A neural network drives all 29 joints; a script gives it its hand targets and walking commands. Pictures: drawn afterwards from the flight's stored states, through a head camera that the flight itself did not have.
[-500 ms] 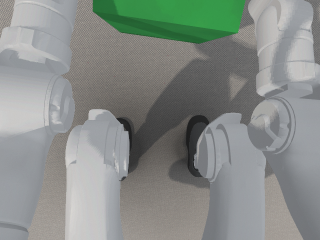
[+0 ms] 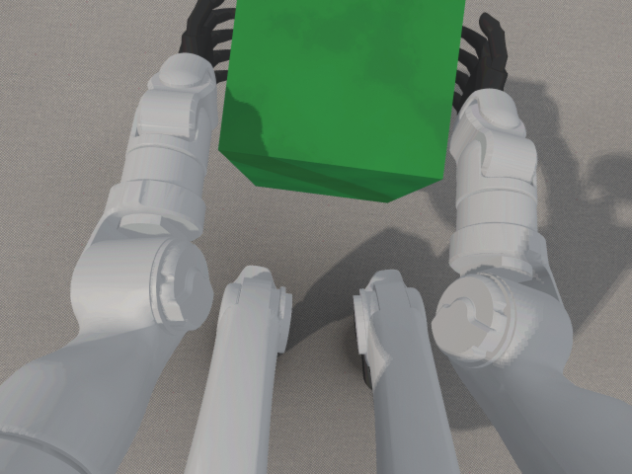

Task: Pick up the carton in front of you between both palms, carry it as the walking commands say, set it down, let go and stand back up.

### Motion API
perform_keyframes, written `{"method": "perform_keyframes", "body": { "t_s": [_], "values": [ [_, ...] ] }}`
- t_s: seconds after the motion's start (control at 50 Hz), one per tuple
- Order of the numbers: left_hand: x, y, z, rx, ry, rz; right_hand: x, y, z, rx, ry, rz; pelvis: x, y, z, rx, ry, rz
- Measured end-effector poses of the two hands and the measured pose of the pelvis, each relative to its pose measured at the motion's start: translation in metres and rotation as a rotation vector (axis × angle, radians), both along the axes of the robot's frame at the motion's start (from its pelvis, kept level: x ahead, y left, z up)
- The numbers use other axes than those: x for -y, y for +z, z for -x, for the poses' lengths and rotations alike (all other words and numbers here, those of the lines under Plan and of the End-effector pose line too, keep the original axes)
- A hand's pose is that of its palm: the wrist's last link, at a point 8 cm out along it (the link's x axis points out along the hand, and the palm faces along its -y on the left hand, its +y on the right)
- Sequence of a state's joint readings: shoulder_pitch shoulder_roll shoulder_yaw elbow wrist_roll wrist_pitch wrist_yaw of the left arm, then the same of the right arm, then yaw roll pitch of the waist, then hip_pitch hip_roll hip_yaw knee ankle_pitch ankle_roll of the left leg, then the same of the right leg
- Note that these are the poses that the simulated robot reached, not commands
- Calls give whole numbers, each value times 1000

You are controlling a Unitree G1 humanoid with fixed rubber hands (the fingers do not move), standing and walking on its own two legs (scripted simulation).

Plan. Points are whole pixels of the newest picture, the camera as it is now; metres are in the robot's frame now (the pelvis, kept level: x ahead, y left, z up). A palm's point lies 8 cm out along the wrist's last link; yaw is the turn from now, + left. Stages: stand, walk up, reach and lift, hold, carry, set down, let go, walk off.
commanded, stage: reach and lift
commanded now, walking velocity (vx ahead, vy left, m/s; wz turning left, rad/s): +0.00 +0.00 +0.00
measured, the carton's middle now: (335, 104) +0.53 +0.00 -0.14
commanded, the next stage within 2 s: none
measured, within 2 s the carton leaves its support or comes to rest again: neither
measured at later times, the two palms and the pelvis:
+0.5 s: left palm (136, 1) +0.50 +0.15 +0.08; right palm (581, 41) +0.49 -0.15 +0.09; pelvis +0.05 +0.00 +0.13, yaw +1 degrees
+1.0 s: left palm out of the picture +0.44 +0.15 +0.23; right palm out of the picture +0.44 -0.15 +0.24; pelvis +0.09 -0.01 +0.25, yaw +1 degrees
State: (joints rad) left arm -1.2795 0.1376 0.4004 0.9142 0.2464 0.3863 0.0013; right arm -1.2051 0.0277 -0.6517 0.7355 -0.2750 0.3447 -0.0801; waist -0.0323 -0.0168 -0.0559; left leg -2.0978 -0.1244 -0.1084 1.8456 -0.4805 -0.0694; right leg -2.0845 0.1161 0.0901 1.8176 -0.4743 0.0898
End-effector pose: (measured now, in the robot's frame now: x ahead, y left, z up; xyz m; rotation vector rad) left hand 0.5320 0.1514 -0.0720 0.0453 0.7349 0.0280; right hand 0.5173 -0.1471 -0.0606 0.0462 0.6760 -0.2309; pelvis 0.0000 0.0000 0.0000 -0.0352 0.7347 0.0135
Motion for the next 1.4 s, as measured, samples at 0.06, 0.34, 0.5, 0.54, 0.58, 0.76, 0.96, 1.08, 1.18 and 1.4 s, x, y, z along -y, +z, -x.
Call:
{"method": "perform_keyframes", "body": {
  "t_s": [0.06, 0.34, 0.5, 0.54, 0.58, 0.76, 0.96, 1.08, 1.18, 1.4],
  "values": [
    [4, 9, 3, 9, -4, -1, 4, 8, 5, 9, -7, -4, 1, 9, 4, 1, -3, -4],
    [-7, 101, 16, 8, 52, -3, -6, 97, 3, 7, 46, -6, 5, 72, -27, 6, -13, -24],
    [-2, 151, 32, -5, 36, 6, -1, 149, 24, -5, 27, 1, 4, 126, -55, 50, 5, -15],
    [0, 164, 35, 11, 41, 12, 1, 163, 28, 13, 18, -7, 3, 137, -58, 67, 5, -14],
    [2, 175, 40, 21, 48, 18, 3, 175, 32, 23, 16, -11, 2, 148, -61, 87, 4, -15],
    [2, 219, 74, 1, 81, 21, 2, 219, 57, 3, 43, -15, 3, 194, -72, 197, -4, -27],
    [1, 290, 91, 39, 105, 30, 2, 290, 69, 41, 64, -10, 6, 240, -85, 363, 3, -33],
    [4, 321, 105, 8, 96, 11, 6, 320, 82, 7, 74, -1, 8, 268, -96, 467, 6, -40],
    [6, 348, 115, 20, 101, 10, 7, 345, 92, 19, 73, -8, 9, 286, -105, 546, 5, -41],
    [4, 401, 136, 51, 112, -13, 5, 399, 105, 49, 120, 13, 9, 309, -115, 729, 11, -45]
  ]
}}
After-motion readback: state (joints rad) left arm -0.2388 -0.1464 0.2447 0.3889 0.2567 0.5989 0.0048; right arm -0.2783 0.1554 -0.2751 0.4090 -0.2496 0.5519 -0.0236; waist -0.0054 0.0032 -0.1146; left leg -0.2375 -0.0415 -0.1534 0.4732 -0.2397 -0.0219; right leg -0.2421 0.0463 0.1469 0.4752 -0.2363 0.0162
